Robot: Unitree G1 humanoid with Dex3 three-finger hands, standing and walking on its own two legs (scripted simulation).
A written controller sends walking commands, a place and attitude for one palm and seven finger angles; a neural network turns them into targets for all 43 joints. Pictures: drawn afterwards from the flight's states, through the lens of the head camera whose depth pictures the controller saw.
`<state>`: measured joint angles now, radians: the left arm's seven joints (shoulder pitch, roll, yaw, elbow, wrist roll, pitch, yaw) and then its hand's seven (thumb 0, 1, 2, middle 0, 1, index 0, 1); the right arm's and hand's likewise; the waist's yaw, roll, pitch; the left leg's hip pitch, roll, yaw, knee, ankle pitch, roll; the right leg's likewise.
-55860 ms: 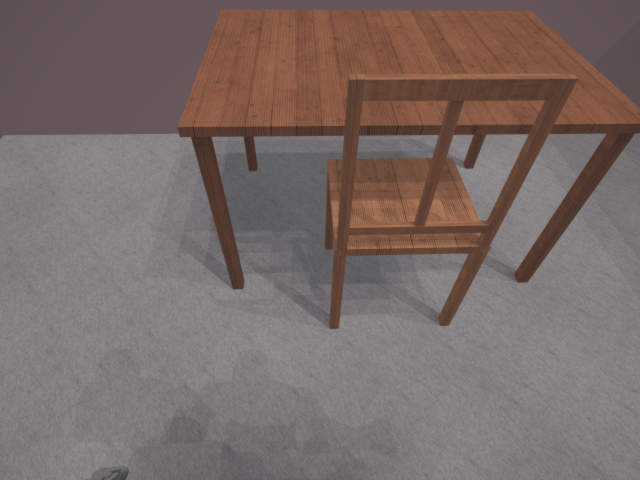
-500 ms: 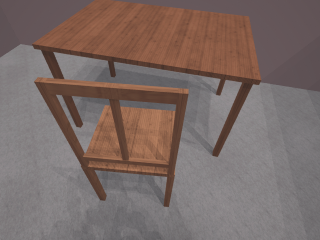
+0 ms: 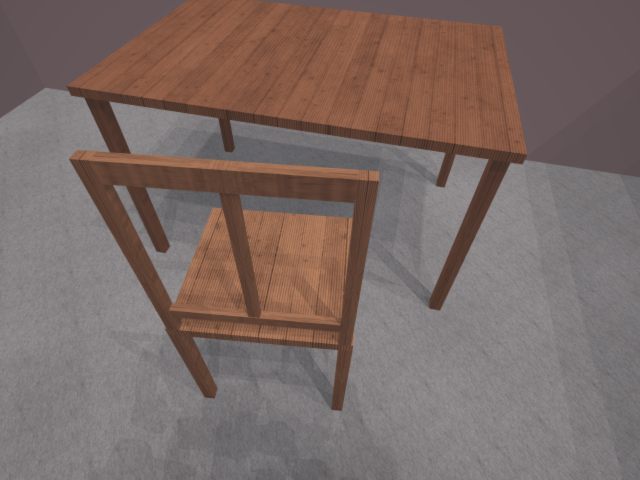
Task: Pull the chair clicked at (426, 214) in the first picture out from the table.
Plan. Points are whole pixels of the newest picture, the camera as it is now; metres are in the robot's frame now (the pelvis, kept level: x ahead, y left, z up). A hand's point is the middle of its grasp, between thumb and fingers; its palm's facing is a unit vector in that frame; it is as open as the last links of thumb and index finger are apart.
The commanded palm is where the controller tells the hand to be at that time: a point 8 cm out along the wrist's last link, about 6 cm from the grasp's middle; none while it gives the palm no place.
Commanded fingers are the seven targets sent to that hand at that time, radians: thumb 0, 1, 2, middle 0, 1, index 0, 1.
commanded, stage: raise the hand toward the chair's back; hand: left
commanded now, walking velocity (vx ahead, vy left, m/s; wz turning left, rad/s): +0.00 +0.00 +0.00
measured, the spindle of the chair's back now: (244, 263) +0.47 +0.16 -0.07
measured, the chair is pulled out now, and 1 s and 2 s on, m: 0.29 0.29 0.29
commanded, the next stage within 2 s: aim the fingers beside a spindle in 2.00 s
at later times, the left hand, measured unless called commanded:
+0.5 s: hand (182, 479) +0.14 +0.17 -0.06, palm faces +0.04 -1.00 -0.05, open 10.8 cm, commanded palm +0.13 +0.22 -0.06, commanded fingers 0.00 0.18 0.59 -0.13 -0.19 -0.13 -0.19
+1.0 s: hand (176, 440) +0.18 +0.19 -0.05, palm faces -0.03 -1.00 -0.04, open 15.0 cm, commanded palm +0.16 +0.25 -0.04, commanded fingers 0.00 -0.41 0.34 -0.07 -0.09 -0.07 -0.09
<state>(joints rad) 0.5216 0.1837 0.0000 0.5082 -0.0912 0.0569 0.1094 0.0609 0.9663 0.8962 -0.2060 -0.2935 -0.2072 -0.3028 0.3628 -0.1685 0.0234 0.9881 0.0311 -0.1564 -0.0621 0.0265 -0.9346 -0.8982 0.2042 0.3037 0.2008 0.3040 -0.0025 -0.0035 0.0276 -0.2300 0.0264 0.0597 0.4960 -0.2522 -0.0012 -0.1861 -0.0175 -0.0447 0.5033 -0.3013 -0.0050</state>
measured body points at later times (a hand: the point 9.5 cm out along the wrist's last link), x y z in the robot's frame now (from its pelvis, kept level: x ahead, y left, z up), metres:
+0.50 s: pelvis -0.04 -0.01 -0.11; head +0.03 +0.01 +0.34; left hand +0.13 +0.23 -0.05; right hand +0.22 -0.21 -0.16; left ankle +0.01 +0.12 -0.74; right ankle -0.02 -0.11 -0.74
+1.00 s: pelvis -0.03 +0.01 -0.09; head +0.03 +0.03 +0.35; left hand +0.17 +0.25 -0.05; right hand +0.14 -0.25 -0.16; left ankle +0.01 +0.12 -0.74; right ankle -0.02 -0.11 -0.74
